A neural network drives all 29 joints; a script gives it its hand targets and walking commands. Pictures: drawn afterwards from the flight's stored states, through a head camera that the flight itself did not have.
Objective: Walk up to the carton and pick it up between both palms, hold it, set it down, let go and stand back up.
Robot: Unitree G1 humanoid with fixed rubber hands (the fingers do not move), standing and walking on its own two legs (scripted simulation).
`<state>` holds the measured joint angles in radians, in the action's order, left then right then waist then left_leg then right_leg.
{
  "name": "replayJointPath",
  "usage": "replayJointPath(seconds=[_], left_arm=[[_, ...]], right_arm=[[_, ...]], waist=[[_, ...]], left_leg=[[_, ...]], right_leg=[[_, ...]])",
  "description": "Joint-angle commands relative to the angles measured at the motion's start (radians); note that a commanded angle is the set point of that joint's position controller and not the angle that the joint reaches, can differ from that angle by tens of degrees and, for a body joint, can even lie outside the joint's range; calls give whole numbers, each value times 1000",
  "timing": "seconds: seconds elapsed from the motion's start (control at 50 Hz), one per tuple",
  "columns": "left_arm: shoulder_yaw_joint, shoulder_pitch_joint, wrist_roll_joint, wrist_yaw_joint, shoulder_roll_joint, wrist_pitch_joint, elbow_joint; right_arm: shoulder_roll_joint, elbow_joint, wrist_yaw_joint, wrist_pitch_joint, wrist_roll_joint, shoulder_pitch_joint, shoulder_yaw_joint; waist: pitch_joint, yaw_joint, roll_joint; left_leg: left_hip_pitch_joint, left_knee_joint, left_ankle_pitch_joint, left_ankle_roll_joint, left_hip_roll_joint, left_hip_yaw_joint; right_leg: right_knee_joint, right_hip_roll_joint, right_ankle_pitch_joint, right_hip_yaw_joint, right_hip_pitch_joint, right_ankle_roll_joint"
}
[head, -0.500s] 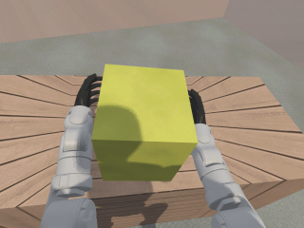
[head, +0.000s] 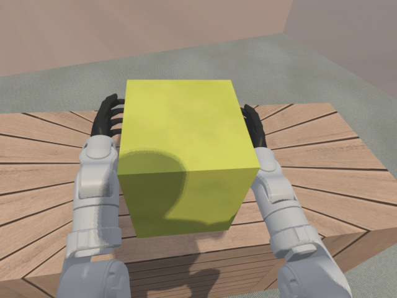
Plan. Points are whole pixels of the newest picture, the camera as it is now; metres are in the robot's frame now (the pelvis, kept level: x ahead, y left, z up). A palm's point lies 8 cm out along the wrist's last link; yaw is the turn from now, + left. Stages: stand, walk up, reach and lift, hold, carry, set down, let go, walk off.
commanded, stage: reach and lift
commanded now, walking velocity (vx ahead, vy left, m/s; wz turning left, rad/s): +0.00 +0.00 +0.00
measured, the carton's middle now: (182, 161) +0.35 +0.01 +0.09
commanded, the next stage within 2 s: hold in 0.98 s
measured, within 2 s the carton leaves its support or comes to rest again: neither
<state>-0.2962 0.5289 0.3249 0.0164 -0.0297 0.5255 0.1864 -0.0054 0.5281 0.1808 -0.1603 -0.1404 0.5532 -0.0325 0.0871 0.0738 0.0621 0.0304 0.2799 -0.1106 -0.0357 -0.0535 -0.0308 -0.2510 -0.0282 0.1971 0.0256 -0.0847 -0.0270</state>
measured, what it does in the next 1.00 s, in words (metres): stands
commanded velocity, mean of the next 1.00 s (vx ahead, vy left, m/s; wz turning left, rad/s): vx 0.00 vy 0.00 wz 0.00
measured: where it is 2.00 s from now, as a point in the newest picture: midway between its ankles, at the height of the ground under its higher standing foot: outside the picture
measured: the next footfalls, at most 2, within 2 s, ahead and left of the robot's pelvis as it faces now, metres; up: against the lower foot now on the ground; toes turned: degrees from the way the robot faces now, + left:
none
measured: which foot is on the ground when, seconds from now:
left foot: down 0.00-1.00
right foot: down 0.00-1.00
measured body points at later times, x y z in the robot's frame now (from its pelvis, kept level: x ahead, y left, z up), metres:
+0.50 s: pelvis +0.00 +0.00 +0.00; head -0.02 +0.03 +0.45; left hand +0.38 +0.16 +0.16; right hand +0.37 -0.14 +0.15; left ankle +0.04 +0.14 -0.75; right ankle -0.03 -0.13 -0.75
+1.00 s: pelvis +0.00 +0.00 +0.00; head -0.04 +0.02 +0.45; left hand +0.38 +0.16 +0.18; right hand +0.37 -0.14 +0.17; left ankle +0.04 +0.14 -0.75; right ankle -0.03 -0.13 -0.75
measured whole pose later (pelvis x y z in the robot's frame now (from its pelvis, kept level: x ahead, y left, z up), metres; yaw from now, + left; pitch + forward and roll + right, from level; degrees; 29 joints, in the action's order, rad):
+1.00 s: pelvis +0.00 +0.00 +0.00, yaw +0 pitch -9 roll +0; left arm -0.30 0.59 0.33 0.00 -0.02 0.63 0.17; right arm -0.02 0.54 0.17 -0.25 -0.17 0.63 -0.02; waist 0.06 0.09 0.05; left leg 0.01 0.27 -0.10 -0.03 -0.05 -0.03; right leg -0.24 -0.03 0.19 0.02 -0.10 -0.03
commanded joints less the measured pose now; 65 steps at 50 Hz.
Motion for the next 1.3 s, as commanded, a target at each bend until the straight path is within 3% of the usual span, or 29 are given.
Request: replayJointPath(seconds=[0.0,0.04,0.1,0.16,0.18,0.26,0.34,0.36,0.44,0.5,0.54,0.58,0.64,0.72,0.76,0.78,0.8,0.86,0.88,0.9,0.94,0.96,1.02,1.06,1.1,1.12,1.22,1.26,1.28], left_arm=[[498,565,-124,174,-573,-39,-117],[513,587,-137,154,-596,-47,-146],[474,546,-106,153,-582,-25,-19],[435,527,-93,168,-552,-10,-31],[444,563,-94,162,-548,-12,-40],[474,513,-132,156,-580,-19,-72],[452,570,-119,160,-554,-16,-83],[505,580,-132,150,-579,-13,-111],[537,601,-158,143,-594,-12,-122],[473,564,-125,147,-559,8,-70],[476,510,-115,147,-569,21,-94],[531,534,-141,138,-573,24,-165],[556,593,-169,139,-583,16,-190],[487,520,-121,143,-559,45,-131],[507,553,-124,139,-543,54,-139],[499,558,-125,146,-559,50,-139],[487,602,-124,142,-552,49,-160],[482,630,-116,156,-548,43,-128],[452,609,-119,158,-520,49,-99],[472,605,-117,157,-560,49,-107],[444,564,-104,160,-538,57,-42],[490,623,-137,155,-564,46,-163],[541,602,-164,151,-577,52,-178],[410,513,-79,175,-514,84,-62],[485,572,-111,170,-528,82,-153],[467,593,-109,173,-541,81,-141],[555,663,-152,149,-585,70,-212],[490,600,-120,151,-547,87,-76],[494,622,-123,153,-567,79,-139]], right_arm=[[534,-230,-51,52,-23,634,-312],[571,-318,-57,72,-58,721,-355],[528,-195,-46,24,-21,653,-303],[534,-216,-57,33,-10,669,-298],[538,-179,-59,33,-21,682,-286],[580,-331,-45,41,-66,725,-381],[557,-239,-59,32,-50,722,-344],[548,-250,-55,37,-71,711,-344],[519,-248,-45,25,-52,677,-324],[529,-243,-47,6,-67,722,-336],[501,-273,-51,11,-82,718,-338],[494,-239,-47,-7,-97,638,-342],[517,-308,-39,-12,-86,691,-347],[519,-319,-48,-19,-88,712,-361],[511,-302,-47,-26,-109,728,-361],[523,-324,-44,-25,-100,748,-357],[529,-290,-47,-28,-112,759,-350],[512,-179,-54,-43,-66,701,-295],[532,-248,-51,-38,-71,745,-323],[527,-241,-50,-28,-71,744,-302],[525,-206,-49,-49,-72,730,-319],[571,-307,-46,-31,-90,770,-354],[548,-330,-28,-46,-121,758,-376],[515,-248,-22,-71,-92,688,-340],[528,-280,-27,-69,-107,712,-355],[548,-295,-33,-68,-107,771,-363],[512,-250,-47,-59,-92,734,-299],[515,-200,-48,-80,-80,720,-279],[525,-247,-53,-68,-76,748,-306]], waist=[[-386,30,-73],[-465,1,-90],[-276,51,-99],[-327,17,-55],[-370,18,-91],[-459,-7,-29],[-420,-22,-66],[-445,24,-86],[-416,65,-96],[-359,5,-68],[-401,4,-112],[-411,54,-124],[-442,56,-104],[-386,0,-68],[-369,20,-107],[-371,25,-60],[-412,-2,-85],[-347,40,-90],[-377,2,-40],[-378,34,-85],[-322,22,-38],[-453,10,-49],[-482,37,-76],[-296,31,-43],[-356,37,-75],[-340,4,-37],[-377,48,-148],[-249,27,-113],[-331,24,-71]], left_leg=[[-256,17,188,10,74,-33],[-258,38,226,14,76,-19],[-236,9,127,18,78,-23],[-225,-4,93,32,77,-33],[-237,11,133,26,71,-31],[-271,43,290,30,81,-22],[-254,17,194,32,75,-34],[-290,34,239,11,69,-23],[-306,46,259,2,68,-13],[-277,28,218,22,78,-20],[-292,26,265,12,71,-10],[-331,44,315,-6,72,-8],[-320,61,304,-3,76,-14],[-275,31,230,20,75,-24],[-298,34,249,13,79,-14],[-278,31,257,10,77,-8],[-293,42,244,16,74,-15],[-261,7,139,15,75,-24],[-264,11,143,31,80,-26],[-254,5,141,22,78,-23],[-247,2,147,36,81,-28],[-279,29,230,29,84,-33],[-310,63,314,14,80,-16],[-264,10,176,33,82,-21],[-278,17,205,21,85,-25],[-275,15,170,26,78,-23],[-257,16,147,-1,75,-20],[-199,-14,53,21,74,-17],[-226,-3,83,23,76,-24]], right_leg=[[33,64,-223,59,125,-46],[25,71,-240,60,114,-40],[54,59,-169,46,159,-38],[56,65,-135,60,148,-43],[41,60,-172,55,150,-39],[24,69,-392,45,69,-53],[41,74,-219,55,128,-44],[41,80,-246,63,150,-36],[45,79,-276,68,165,-38],[50,73,-260,53,138,-45],[54,84,-266,65,150,-32],[53,84,-298,67,126,-34],[35,87,-317,63,139,-43],[43,78,-259,54,126,-44],[46,75,-247,67,143,-40],[52,85,-257,60,130,-36],[42,82,-245,60,144,-42],[61,73,-151,66,169,-42],[64,73,-175,54,144,-47],[66,76,-158,63,155,-37],[68,72,-185,43,125,-38],[41,76,-284,49,84,-46],[28,76,-395,49,90,-52],[65,65,-260,48,131,-51],[49,72,-264,58,118,-55],[57,82,-216,59,132,-52],[56,82,-113,68,193,-31],[76,77,-48,59,198,-29],[64,82,-85,62,170,-31]])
